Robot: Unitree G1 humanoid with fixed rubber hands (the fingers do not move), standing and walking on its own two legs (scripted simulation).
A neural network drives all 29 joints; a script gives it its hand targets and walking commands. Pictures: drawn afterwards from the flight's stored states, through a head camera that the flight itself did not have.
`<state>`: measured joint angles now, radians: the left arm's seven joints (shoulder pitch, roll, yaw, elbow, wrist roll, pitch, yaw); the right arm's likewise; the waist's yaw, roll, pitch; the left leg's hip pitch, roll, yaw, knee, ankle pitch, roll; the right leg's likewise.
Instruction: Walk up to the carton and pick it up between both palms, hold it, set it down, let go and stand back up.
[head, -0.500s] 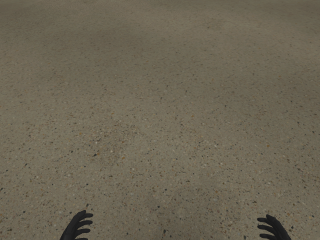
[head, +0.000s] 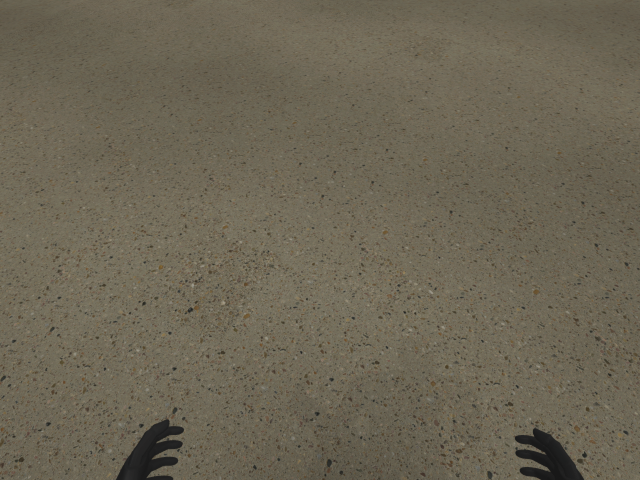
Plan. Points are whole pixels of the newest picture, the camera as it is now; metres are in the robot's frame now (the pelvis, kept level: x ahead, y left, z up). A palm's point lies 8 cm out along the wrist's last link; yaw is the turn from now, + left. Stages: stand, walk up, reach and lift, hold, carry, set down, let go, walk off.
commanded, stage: stand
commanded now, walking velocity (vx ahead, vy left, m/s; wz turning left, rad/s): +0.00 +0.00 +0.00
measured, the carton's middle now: out of the picture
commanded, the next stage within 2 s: walk up in 0.38 s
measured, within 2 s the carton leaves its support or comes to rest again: neither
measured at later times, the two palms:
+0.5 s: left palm out of the picture +0.13 +0.27 -0.08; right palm out of the picture +0.13 -0.26 -0.08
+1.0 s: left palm out of the picture +0.00 +0.46 -0.12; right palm out of the picture +0.06 -0.17 -0.09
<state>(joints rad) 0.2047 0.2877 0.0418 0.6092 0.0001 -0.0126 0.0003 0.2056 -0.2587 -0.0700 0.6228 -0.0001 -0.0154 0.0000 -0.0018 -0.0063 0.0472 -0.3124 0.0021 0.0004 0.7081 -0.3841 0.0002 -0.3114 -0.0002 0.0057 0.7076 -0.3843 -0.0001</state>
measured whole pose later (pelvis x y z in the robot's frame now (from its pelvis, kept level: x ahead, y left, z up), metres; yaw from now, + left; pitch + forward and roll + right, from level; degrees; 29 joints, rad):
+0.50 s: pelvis -0.01 +0.00 +0.00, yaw +0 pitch -2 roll +0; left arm 0.20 0.29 0.04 0.63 0.00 -0.01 0.00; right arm 0.21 -0.26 -0.07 0.63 0.00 -0.01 0.00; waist 0.00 -0.01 0.05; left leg -0.31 0.00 0.00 0.71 -0.37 0.00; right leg -0.31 0.00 0.01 0.71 -0.37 0.00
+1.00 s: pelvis -0.08 +0.14 -0.02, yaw +2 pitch -2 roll -5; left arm 0.30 0.39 0.11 0.64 0.00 -0.01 0.06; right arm 0.20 -0.37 -0.11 0.63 0.00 0.08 0.06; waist 0.00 0.04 0.17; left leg -0.36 -0.04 -0.01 0.92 -0.54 0.11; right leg -0.43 -0.09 0.05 0.82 -0.41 0.00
